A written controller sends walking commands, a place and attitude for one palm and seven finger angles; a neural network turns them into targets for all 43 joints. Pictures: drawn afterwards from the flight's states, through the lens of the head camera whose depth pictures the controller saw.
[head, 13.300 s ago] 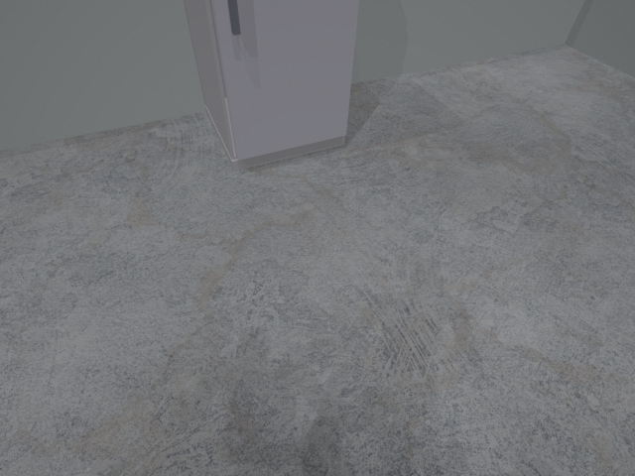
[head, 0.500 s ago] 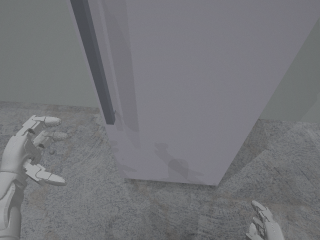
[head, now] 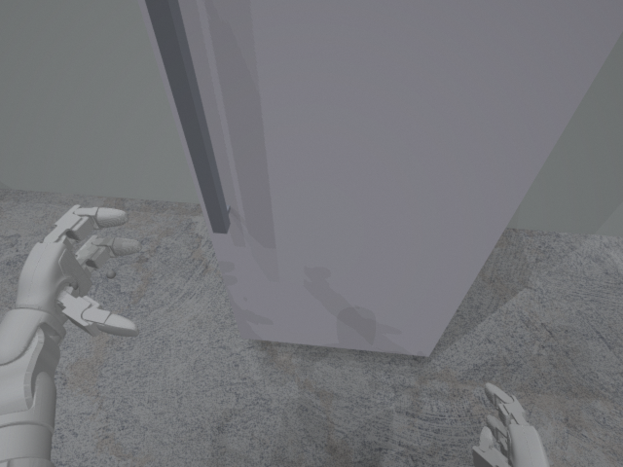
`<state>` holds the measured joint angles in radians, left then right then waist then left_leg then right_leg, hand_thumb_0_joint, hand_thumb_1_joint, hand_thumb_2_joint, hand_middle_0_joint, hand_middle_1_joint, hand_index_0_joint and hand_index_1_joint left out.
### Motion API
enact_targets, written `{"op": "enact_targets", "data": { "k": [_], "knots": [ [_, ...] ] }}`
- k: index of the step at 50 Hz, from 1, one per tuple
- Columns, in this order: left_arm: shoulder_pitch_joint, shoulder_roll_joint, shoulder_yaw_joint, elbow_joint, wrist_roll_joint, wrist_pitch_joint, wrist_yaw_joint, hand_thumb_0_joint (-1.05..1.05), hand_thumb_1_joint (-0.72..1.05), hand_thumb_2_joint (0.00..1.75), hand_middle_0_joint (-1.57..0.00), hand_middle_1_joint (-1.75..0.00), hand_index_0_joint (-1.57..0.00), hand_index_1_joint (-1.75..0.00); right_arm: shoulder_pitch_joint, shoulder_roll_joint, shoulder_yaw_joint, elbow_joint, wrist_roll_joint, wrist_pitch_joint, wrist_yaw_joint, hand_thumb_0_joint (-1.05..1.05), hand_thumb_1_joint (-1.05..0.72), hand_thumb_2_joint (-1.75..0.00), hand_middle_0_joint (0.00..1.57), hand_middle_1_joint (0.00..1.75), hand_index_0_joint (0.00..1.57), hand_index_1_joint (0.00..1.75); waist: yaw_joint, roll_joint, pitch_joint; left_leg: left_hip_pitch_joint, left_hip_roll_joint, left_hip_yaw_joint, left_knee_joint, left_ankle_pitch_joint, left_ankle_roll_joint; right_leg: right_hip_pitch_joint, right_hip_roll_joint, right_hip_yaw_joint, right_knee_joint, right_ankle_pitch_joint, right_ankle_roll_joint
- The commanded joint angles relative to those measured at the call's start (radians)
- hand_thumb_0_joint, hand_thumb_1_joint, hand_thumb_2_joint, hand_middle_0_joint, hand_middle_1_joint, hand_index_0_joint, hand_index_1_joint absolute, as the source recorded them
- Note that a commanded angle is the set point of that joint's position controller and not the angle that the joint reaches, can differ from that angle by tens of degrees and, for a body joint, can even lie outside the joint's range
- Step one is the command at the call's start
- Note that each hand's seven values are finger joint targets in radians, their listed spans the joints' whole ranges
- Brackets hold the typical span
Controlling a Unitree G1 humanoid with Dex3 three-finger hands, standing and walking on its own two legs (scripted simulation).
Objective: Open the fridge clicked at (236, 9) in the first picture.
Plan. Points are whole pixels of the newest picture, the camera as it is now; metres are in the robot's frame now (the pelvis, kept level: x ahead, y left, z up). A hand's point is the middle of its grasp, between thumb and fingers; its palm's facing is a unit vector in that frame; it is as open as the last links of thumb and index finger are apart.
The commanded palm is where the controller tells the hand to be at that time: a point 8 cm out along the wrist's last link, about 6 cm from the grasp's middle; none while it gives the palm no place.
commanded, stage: move the hooked fingers beside the handle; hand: left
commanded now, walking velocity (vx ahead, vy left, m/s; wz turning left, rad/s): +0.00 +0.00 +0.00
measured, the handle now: (195, 103) +0.55 +0.22 +0.19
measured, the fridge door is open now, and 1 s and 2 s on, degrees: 0 0 0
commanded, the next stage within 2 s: none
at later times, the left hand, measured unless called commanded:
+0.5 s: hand (131, 229) +0.37 +0.28 +0.10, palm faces +0.05 -1.00 -0.03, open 14.0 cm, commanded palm +0.35 +0.32 +0.10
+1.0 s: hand (150, 200) +0.43 +0.27 +0.10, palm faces +0.02 -1.00 -0.02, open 14.0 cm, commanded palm +0.41 +0.33 +0.10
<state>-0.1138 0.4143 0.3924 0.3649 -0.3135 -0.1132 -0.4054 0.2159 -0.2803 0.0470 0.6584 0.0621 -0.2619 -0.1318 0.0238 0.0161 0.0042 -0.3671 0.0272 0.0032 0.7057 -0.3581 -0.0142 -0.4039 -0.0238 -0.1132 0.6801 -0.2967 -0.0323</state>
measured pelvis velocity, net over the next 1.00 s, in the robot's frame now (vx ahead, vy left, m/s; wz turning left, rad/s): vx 0.01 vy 0.02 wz -0.03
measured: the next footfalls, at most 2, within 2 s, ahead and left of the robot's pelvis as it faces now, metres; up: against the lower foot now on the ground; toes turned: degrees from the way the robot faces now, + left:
none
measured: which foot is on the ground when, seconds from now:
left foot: down 0.00-1.00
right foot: down 0.00-1.00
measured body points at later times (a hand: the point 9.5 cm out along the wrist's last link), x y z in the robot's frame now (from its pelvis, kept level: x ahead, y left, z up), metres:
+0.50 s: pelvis +0.01 +0.01 +0.00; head +0.05 +0.01 +0.44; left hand +0.37 +0.33 +0.10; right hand +0.12 -0.27 -0.09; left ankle +0.01 +0.13 -0.72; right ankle +0.04 -0.10 -0.72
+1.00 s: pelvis +0.01 +0.02 -0.01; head +0.07 +0.03 +0.44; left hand +0.42 +0.33 +0.10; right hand +0.11 -0.26 -0.10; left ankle +0.01 +0.13 -0.72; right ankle +0.04 -0.10 -0.72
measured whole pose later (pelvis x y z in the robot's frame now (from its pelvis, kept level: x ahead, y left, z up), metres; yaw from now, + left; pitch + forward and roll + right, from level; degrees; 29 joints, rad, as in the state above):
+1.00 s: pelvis +0.01 +0.02 -0.01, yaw -2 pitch +9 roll -1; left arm -0.60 0.54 0.41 0.89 -0.21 -0.21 -0.41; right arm 0.30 -0.29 0.03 0.65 0.05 -0.14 -0.09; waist -0.06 -0.01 -0.05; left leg -0.56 0.03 0.03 0.79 -0.40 0.01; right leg -0.59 -0.02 -0.08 0.74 -0.31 -0.01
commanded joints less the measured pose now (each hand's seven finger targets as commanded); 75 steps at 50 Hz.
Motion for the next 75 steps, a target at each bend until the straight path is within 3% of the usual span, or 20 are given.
{"op": "enact_targets", "data": {
  "k": [1, 4, 7, 11, 20, 23, 27, 28, 30, 42, 46, 48, 51, 53, 56, 62, 63, 66, 70, 75],
  "knots": [
    [-0.354, 0.284, 0.083, -0.157, -0.013, -0.072, -0.003, 0.0, -0.5, 0.3, -0.3, -1.2, -0.3, -1.2, -0.054, -0.145, -0.061, -0.138, 0.004, -0.048, -0.017, 0.0, -0.9, -0.9, 0.2, 0.3, 0.2, 0.3, -0.024, 0.029, -0.218, -0.018, -0.034, -0.021, -0.118, 0.104, 0.02, 0.12, 0.003, 0.11, -0.124, 0.042, 0.019],
    [-0.411, 0.278, 0.067, -0.102, -0.004, -0.065, -0.004, 0.0, -0.5, 0.3, -0.3, -1.2, -0.3, -1.2, -0.047, -0.144, -0.057, -0.141, 0.005, -0.038, -0.014, 0.0, -0.9, -0.9, 0.2, 0.3, 0.2, 0.3, -0.03, 0.027, -0.218, -0.035, -0.036, -0.02, -0.118, 0.103, 0.019, 0.112, 0.003, 0.105, -0.116, 0.051, 0.019],
    [-0.438, 0.341, 0.119, -0.037, 0.004, -0.064, 0.005, 0.0, -0.5, 0.3, -0.3, -1.2, -0.3, -1.2, -0.031, -0.151, -0.06, -0.138, 0.002, -0.026, -0.009, 0.0, -0.9, -0.9, 0.2, 0.3, 0.2, 0.3, -0.024, 0.019, -0.236, -0.062, -0.035, -0.015, -0.106, 0.113, 0.02, 0.127, 0.0, 0.117, -0.109, 0.064, 0.018],
    [-0.464, 0.335, 0.107, -0.032, 0.009, -0.082, 0.0, 0.0, -0.5, 0.3, -0.3, -1.2, -0.3, -1.2, -0.011, -0.152, -0.066, -0.149, -0.001, -0.017, 0.0, 0.0, -0.9, -0.9, 0.2, 0.3, 0.2, 0.3, -0.021, 0.042, -0.304, -0.046, -0.034, -0.01, -0.097, 0.174, 0.021, 0.148, 0.004, 0.111, -0.079, 0.155, 0.015],
    [-0.528, 0.396, 0.145, 0.043, 0.011, -0.099, -0.024, 0.0, -0.5, 0.3, -0.3, -1.2, -0.3, -1.2, 0.034, -0.169, -0.08, -0.144, 0.0, 0.013, 0.007, 0.0, -0.9, -0.9, 0.2, 0.3, 0.2, 0.3, -0.031, 0.035, -0.318, -0.069, -0.031, -0.006, -0.071, 0.211, 0.024, 0.13, 0.013, 0.113, -0.053, 0.217, 0.014],
    [-0.59, 0.35, 0.092, 0.028, 0.012, -0.113, -0.029, 0.0, -0.5, 0.3, -0.3, -1.2, -0.3, -1.2, 0.044, -0.163, -0.081, -0.139, 0.001, 0.016, 0.006, 0.0, -0.9, -0.9, 0.2, 0.3, 0.2, 0.3, -0.048, 0.089, -0.334, -0.035, -0.03, -0.011, -0.068, 0.223, 0.021, 0.096, 0.019, 0.105, -0.051, 0.223, 0.012],
    [-0.584, 0.382, 0.121, 0.098, 0.018, -0.112, -0.026, 0.0, -0.5, 0.3, -0.3, -1.2, -0.3, -1.2, 0.064, -0.172, -0.084, -0.126, 0.0, 0.028, 0.007, 0.0, -0.9, -0.9, 0.2, 0.3, 0.2, 0.3, -0.045, 0.044, -0.337, -0.054, -0.026, -0.017, -0.069, 0.235, 0.021, 0.097, 0.021, 0.095, -0.042, 0.236, 0.011],
    [-0.594, 0.358, 0.098, 0.106, 0.017, -0.109, -0.03, 0.0, -0.5, 0.3, -0.3, -1.2, -0.3, -1.2, 0.063, -0.169, -0.081, -0.131, -0.001, 0.03, 0.009, 0.0, -0.9, -0.9, 0.2, 0.3, 0.2, 0.3, -0.049, 0.037, -0.336, -0.056, -0.028, -0.017, -0.07, 0.227, 0.022, 0.091, 0.02, 0.095, -0.042, 0.23, 0.013],
    [-0.61, 0.41, 0.129, 0.129, 0.028, -0.108, -0.025, 0.0, -0.5, 0.3, -0.3, -1.2, -0.3, -1.2, 0.071, -0.177, -0.082, -0.126, -0.002, 0.039, 0.009, 0.0, -0.9, -0.9, 0.2, 0.3, 0.2, 0.3, -0.042, 0.053, -0.34, -0.064, -0.028, -0.015, -0.064, 0.24, 0.021, 0.099, 0.019, 0.097, -0.035, 0.239, 0.008],
    [-0.796, 0.378, 0.063, 0.276, 0.061, -0.143, -0.017, 0.0, -0.5, 0.3, -0.3, -1.2, -0.3, -1.2, 0.11, -0.175, -0.081, -0.113, -0.004, 0.069, 0.019, 0.0, -0.9, -0.9, 0.2, 0.3, 0.2, 0.3, -0.076, 0.052, -0.361, -0.069, -0.019, -0.029, -0.041, 0.24, 0.016, 0.016, 0.027, 0.085, -0.014, 0.219, 0.007],
    [-0.868, 0.434, 0.092, 0.291, 0.077, -0.158, -0.007, 0.0, -0.5, 0.3, -0.3, -1.2, -0.3, -1.2, 0.128, -0.182, -0.084, -0.107, -0.01, 0.081, 0.022, 0.0, -0.9, -0.9, 0.2, 0.3, 0.2, 0.3, -0.073, 0.081, -0.412, -0.067, -0.019, -0.031, -0.029, 0.265, 0.016, 0.023, 0.026, 0.088, -0.001, 0.239, 0.004],
    [-0.884, 0.406, 0.072, 0.305, 0.076, -0.167, -0.008, 0.0, -0.5, 0.3, -0.3, -1.2, -0.3, -1.2, 0.137, -0.178, -0.085, -0.106, -0.011, 0.085, 0.024, 0.0, -0.9, -0.9, 0.2, 0.3, 0.2, 0.3, -0.081, 0.068, -0.411, -0.061, -0.016, -0.033, -0.024, 0.281, 0.014, 0.009, 0.03, 0.084, 0.004, 0.249, 0.007],
    [-0.902, 0.469, 0.111, 0.343, 0.083, -0.177, -0.006, 0.0, -0.5, 0.3, -0.3, -1.2, -0.3, -1.2, 0.15, -0.186, -0.085, -0.098, -0.012, 0.098, 0.026, 0.0, -0.9, -0.9, 0.2, 0.3, 0.2, 0.3, -0.079, 0.076, -0.416, -0.093, -0.015, -0.029, -0.018, 0.272, 0.016, 0.014, 0.029, 0.092, 0.008, 0.25, 0.007],
    [-0.928, 0.434, 0.077, 0.383, 0.091, -0.178, -0.01, 0.0, -0.5, 0.3, -0.3, -1.2, -0.3, -1.2, 0.156, -0.184, -0.083, -0.095, -0.012, 0.102, 0.028, 0.0, -0.9, -0.9, 0.2, 0.3, 0.2, 0.3, -0.092, 0.071, -0.391, -0.108, -0.015, -0.029, -0.018, 0.249, 0.016, -0.01, 0.031, 0.088, 0.01, 0.228, 0.009],
    [-0.949, 0.495, 0.12, 0.393, 0.094, -0.192, -0.011, 0.0, -0.5, 0.3, -0.3, -1.2, -0.3, -1.2, 0.176, -0.193, -0.089, -0.088, -0.016, 0.11, 0.029, 0.0, -0.9, -0.9, 0.2, 0.3, 0.2, 0.3, -0.088, 0.072, -0.442, -0.106, -0.014, -0.028, -0.007, 0.27, 0.019, 0.009, 0.032, 0.096, 0.014, 0.25, 0.009],
    [-1.025, 0.525, 0.113, 0.497, 0.111, -0.203, -0.027, 0.0, -0.5, 0.3, -0.3, -1.2, -0.3, -1.2, 0.201, -0.199, -0.084, -0.074, -0.017, 0.124, 0.029, 0.0, -0.9, -0.9, 0.2, 0.3, 0.2, 0.3, -0.111, 0.077, -0.412, -0.161, -0.012, -0.028, 0.007, 0.212, 0.023, -0.033, 0.034, 0.102, 0.018, 0.2, 0.012],
    [-1.058, 0.495, 0.074, 0.512, 0.113, -0.202, -0.032, 0.0, -0.5, 0.3, -0.3, -1.2, -0.3, -1.2, 0.202, -0.198, -0.082, -0.069, -0.015, 0.125, 0.029, 0.0, -0.9, -0.9, 0.2, 0.3, 0.2, 0.3, -0.132, 0.082, -0.384, -0.166, -0.01, -0.026, 0.009, 0.189, 0.024, -0.066, 0.034, 0.102, 0.013, 0.179, 0.014],
    [-1.099, 0.579, 0.128, 0.548, 0.119, -0.208, -0.035, 0.0, -0.5, 0.3, -0.3, -1.2, -0.3, -1.2, 0.229, -0.211, -0.085, -0.059, -0.018, 0.13, 0.027, 0.0, -0.9, -0.9, 0.2, 0.3, 0.2, 0.3, -0.128, 0.062, -0.439, -0.191, -0.009, -0.033, 0.021, 0.186, 0.027, -0.043, 0.033, 0.109, 0.022, 0.177, 0.015],
    [-1.175, 0.565, 0.087, 0.569, 0.137, -0.207, -0.039, 0.0, -0.5, 0.3, -0.3, -1.2, -0.3, -1.2, 0.247, -0.211, -0.081, -0.051, -0.023, 0.133, 0.027, 0.0, -0.9, -0.9, 0.2, 0.3, 0.2, 0.3, -0.154, 0.117, -0.444, -0.188, -0.008, -0.034, 0.043, 0.193, 0.028, -0.095, 0.035, 0.11, 0.034, 0.173, 0.016],
    [-1.128, 0.6, 0.124, 0.597, 0.136, -0.199, -0.044, 0.0, -0.5, 0.3, -0.3, -1.2, -0.3, -1.2, 0.271, -0.216, -0.081, -0.06, -0.028, 0.149, 0.033, 0.0, -0.9, -0.9, 0.2, 0.3, 0.2, 0.3, -0.136, 0.106, -0.489, -0.195, -0.004, -0.037, 0.054, 0.231, 0.026, -0.085, 0.039, 0.102, 0.053, 0.198, 0.015]
  ]
}}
